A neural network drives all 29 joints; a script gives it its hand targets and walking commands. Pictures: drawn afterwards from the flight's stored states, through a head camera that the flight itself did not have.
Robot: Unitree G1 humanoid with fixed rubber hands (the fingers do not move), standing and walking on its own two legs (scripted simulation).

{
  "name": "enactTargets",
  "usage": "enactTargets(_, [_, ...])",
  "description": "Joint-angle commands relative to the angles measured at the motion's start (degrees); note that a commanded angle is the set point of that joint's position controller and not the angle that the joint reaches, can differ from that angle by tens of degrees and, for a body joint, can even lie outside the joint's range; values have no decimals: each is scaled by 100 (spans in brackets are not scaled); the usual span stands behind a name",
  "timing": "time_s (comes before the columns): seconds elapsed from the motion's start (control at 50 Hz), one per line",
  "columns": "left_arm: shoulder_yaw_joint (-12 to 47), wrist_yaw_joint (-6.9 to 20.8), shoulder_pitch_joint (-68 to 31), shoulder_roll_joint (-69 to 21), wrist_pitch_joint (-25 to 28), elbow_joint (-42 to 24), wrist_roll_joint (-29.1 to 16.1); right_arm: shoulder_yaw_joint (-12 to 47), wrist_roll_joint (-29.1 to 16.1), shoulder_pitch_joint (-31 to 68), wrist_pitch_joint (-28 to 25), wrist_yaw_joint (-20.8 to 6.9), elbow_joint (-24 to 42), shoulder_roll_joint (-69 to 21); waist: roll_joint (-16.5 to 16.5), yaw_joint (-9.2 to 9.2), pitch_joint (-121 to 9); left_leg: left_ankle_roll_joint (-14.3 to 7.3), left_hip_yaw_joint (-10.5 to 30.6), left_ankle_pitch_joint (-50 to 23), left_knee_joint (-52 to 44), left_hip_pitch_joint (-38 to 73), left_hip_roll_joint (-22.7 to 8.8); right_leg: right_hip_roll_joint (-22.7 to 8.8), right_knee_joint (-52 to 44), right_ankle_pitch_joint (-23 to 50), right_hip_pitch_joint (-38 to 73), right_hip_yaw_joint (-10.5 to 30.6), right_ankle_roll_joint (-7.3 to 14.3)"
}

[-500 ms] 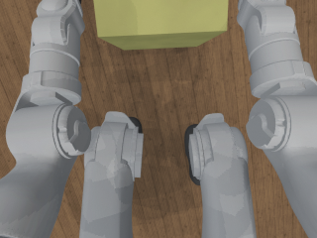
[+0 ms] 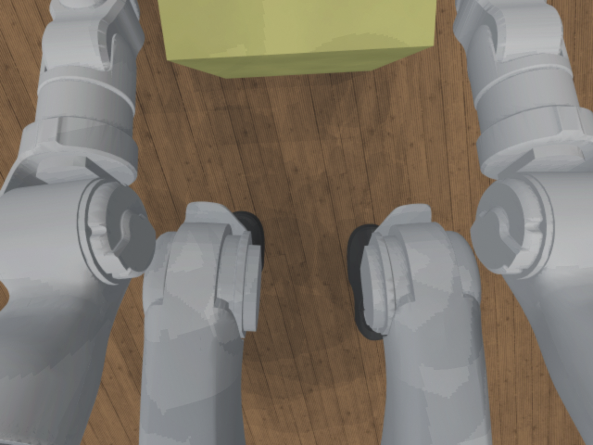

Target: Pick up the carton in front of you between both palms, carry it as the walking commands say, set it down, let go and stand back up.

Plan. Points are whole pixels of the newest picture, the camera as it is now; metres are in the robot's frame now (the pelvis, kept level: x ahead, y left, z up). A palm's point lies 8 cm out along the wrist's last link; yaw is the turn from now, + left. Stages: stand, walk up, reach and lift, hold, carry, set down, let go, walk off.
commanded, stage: set down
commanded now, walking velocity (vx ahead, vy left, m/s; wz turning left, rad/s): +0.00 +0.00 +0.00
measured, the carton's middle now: out of the picture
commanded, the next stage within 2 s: let go in 1.22 s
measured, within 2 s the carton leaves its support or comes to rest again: neither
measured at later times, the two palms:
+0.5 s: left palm out of the picture +0.55 +0.22 -0.06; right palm out of the picture +0.57 -0.16 -0.06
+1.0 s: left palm out of the picture +0.55 +0.23 +0.09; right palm out of the picture +0.58 -0.17 +0.09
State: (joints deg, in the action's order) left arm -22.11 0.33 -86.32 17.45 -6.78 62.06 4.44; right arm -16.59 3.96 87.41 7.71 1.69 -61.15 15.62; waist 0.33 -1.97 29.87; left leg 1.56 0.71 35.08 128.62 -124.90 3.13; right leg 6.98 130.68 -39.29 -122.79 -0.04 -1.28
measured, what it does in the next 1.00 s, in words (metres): rises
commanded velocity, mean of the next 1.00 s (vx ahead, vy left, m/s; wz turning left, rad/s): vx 0.00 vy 0.00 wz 0.00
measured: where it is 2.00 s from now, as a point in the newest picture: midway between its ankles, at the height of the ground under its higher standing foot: (305, 294)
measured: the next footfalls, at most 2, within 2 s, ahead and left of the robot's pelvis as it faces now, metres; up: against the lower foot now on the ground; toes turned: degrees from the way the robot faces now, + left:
none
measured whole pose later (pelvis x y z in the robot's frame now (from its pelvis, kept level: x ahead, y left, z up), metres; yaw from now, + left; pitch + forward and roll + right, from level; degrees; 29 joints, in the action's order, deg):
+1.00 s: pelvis +0.01 +0.01 +0.18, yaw +0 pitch +48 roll +0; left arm -16.1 -2.3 -73.3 19.4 -12.3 51.3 -4.6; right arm -13.1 -3.8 75.4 13.1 3.6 -52.4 19.4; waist 0.8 -2.0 -0.1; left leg 0.1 1.1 25.0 87.6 -110.3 2.6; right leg 4.1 89.0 -28.0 -108.7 1.4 -0.4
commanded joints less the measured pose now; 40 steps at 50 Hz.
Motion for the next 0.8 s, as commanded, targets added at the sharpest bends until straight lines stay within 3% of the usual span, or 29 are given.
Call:
enactTargets(0.0, [323,-412,-1347,1284,357,-336,-505,370,-604,1499,-315,384,485,1293,139,-181,-6539,-54,-134,-2731,-624,3191,-21,-212,-1036,2662,2519,-46,-118])
enactTargets(0.1, [1146,-492,-1677,1349,487,-398,-1448,1247,-1550,1841,-398,405,511,1241,216,-247,-7774,-86,-108,-3219,-554,3511,-166,-357,-879,3136,2887,49,-44])
enactTargets(0.2, [1433,-493,-1637,1405,331,-382,-1806,1345,-1793,1721,-277,415,430,1353,129,-174,-8337,-121,-153,-3000,-779,3951,-195,-369,-1073,2727,2873,-92,-4])
enactTargets(0.32, [1277,-647,-1601,1450,0,-998,-1650,1026,-1566,1734,0,564,975,1526,25,-122,-9410,-166,-273,-2672,-1335,4661,-73,-256,-1630,2294,3159,-299,59])
enactTargets(0.44, [948,-628,-1197,1105,-207,-723,-1225,682,-1189,1329,202,503,586,1259,47,-97,-8265,-148,-283,-2019,-2067,3840,-43,-266,-2363,1727,2632,-248,79])
enactTargets(0.58, [681,-490,-900,919,-139,-788,-921,395,-840,1019,135,352,549,1073,59,-91,-8368,-89,-260,-2235,-2731,3828,-15,-226,-3020,1993,2713,-215,37])
enactTargets(0.78, [651,-397,-617,1102,-404,-1671,-1009,429,-895,840,383,324,1505,1182,124,-125,-9924,-64,-322,-3086,-3745,5050,91,-123,-4028,2810,4077,-236,16])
